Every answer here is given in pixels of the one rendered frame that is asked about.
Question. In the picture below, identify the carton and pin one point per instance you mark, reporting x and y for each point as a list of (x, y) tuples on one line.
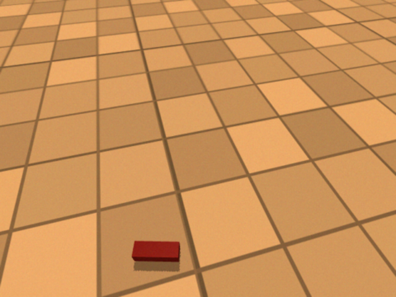
[(156, 251)]

